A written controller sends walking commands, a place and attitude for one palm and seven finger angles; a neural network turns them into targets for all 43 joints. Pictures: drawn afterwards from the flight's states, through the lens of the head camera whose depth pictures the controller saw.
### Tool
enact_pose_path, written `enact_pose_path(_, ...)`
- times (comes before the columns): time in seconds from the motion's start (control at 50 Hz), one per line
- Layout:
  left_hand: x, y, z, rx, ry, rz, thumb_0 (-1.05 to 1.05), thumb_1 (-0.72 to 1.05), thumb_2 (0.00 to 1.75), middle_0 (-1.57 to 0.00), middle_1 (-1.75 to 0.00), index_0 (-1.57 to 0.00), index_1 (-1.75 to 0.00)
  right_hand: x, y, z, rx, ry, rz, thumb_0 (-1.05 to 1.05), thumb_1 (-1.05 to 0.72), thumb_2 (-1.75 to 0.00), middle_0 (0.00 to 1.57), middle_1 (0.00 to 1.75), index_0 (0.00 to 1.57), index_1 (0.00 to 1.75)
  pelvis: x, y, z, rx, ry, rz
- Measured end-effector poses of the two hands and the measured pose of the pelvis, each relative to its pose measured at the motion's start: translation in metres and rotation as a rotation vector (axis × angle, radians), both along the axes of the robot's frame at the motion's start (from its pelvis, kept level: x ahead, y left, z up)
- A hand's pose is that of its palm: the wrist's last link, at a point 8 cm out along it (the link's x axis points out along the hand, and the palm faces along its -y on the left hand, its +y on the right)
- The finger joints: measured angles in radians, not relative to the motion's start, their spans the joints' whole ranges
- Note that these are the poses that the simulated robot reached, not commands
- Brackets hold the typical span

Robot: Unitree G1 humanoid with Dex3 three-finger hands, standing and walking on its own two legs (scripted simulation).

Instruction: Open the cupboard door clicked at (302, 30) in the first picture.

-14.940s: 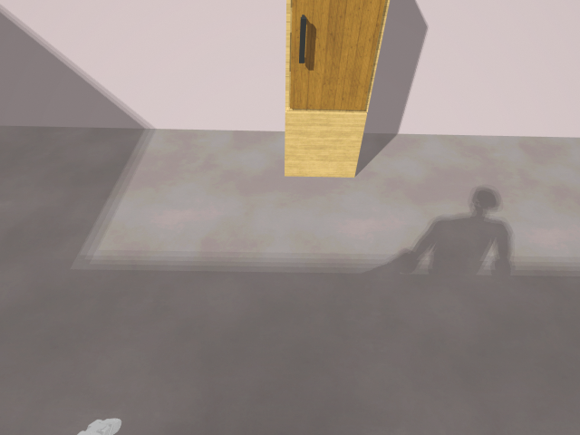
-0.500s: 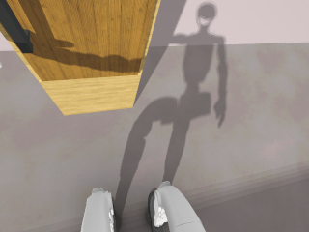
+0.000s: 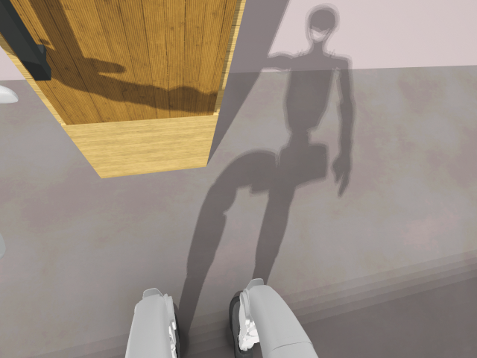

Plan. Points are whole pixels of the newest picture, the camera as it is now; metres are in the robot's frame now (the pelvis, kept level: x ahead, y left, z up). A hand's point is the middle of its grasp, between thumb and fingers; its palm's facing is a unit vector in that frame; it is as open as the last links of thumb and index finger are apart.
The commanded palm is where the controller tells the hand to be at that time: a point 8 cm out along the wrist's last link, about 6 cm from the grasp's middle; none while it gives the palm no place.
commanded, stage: slide the fingers in behind the handle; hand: left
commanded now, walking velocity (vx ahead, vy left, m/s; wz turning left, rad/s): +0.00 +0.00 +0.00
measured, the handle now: (16, 21) +0.59 +0.26 +0.07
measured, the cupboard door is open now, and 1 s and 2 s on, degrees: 0 0 0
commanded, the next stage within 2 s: close the thumb around the handle in 1.50 s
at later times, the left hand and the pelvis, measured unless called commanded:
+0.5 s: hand out of the picture +0.53 +0.28 +0.07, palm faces +0.11 -0.99 -0.02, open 13.9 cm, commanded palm +0.53 +0.29 +0.06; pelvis +0.00 -0.01 +0.00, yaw +0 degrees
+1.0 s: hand (26, 50) +0.54 +0.24 +0.07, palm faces +0.11 -0.99 -0.04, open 13.8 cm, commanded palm +0.52 +0.26 +0.06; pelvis +0.00 -0.01 +0.00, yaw +1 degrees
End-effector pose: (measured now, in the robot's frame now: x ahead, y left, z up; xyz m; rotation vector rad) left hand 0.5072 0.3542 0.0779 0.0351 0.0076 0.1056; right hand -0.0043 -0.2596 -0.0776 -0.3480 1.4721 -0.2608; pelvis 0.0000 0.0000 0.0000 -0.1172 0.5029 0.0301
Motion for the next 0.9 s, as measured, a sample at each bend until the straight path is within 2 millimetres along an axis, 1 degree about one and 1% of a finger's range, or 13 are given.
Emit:
enact_pose_path(0.08,0.001,-0.005,0.001,-0.014,0.007,-0.007,-0.01,-0.50,0.30,-0.30,-1.20,-0.30,-1.20,-0.004,-0.002,-0.001,0.003,0.006,-0.009,0.00,-0.91,-0.89,0.21,0.30,0.21,0.30,-0.001,-0.002,0.000,0.002,0.000,0.000)
enact_pose_path(0.18,-0.002,-0.009,-0.004,-0.011,0.049,-0.011,-0.01,-0.49,0.30,-0.30,-1.20,-0.29,-1.21,-0.006,-0.004,-0.001,0.007,0.007,-0.007,0.00,-0.91,-0.89,0.21,0.30,0.21,0.30,-0.002,-0.004,0.000,0.005,-0.004,0.000)
enact_pose_path(0.26,-0.003,-0.013,-0.005,-0.008,0.040,-0.003,-0.01,-0.50,0.30,-0.30,-1.20,-0.29,-1.21,-0.007,-0.007,-0.001,0.003,0.008,-0.001,0.00,-0.91,-0.89,0.21,0.30,0.21,0.30,-0.003,-0.006,0.000,0.005,-0.003,0.001)
enact_pose_path(0.4,-0.001,-0.025,-0.008,-0.024,0.019,-0.011,-0.01,-0.50,0.30,-0.30,-1.20,-0.29,-1.21,-0.007,-0.010,0.000,-0.006,0.002,-0.001,0.00,-0.91,-0.89,0.21,0.30,0.20,0.30,-0.004,-0.007,-0.001,0.005,-0.005,0.003)
enact_pose_path(0.64,0.000,-0.030,-0.007,-0.011,0.031,0.007,-0.01,-0.49,0.30,-0.30,-1.20,-0.30,-1.23,-0.009,-0.006,-0.003,0.015,0.011,0.005,0.00,-0.91,-0.89,0.21,0.30,0.20,0.30,-0.004,-0.007,0.000,0.008,-0.005,0.010)
enact_pose_path(0.72,0.002,-0.042,-0.004,-0.005,0.011,-0.029,-0.01,-0.50,0.30,-0.30,-1.20,-0.30,-1.22,-0.008,-0.005,-0.003,0.022,0.009,0.001,0.00,-0.91,-0.89,0.21,0.30,0.20,0.30,-0.002,-0.006,0.002,0.009,-0.007,0.010)
enact_pose_path(0.8,0.005,-0.058,-0.003,-0.036,0.007,-0.046,-0.01,-0.50,0.30,-0.30,-1.20,-0.30,-1.21,-0.006,-0.003,-0.001,0.029,-0.007,-0.011,0.01,-0.91,-0.89,0.21,0.30,0.20,0.30,0.000,-0.005,0.004,0.012,-0.016,0.005)
enact_pose_path(0.86,0.005,-0.060,-0.004,-0.053,0.011,-0.019,-0.01,-0.50,0.30,-0.31,-1.20,-0.31,-1.23,-0.004,-0.002,-0.001,0.034,-0.025,-0.016,0.01,-0.91,-0.89,0.21,0.30,0.20,0.30,0.001,-0.006,0.005,0.015,-0.023,0.002)
enact_pose_path(0.9,0.005,-0.061,-0.003,-0.031,0.017,-0.006,-0.01,-0.50,0.30,-0.32,-1.20,-0.32,-1.23,-0.004,-0.001,-0.001,0.040,-0.031,-0.014,0.00,-0.91,-0.89,0.21,0.30,0.20,0.30,0.001,-0.006,0.005,0.018,-0.025,0.001)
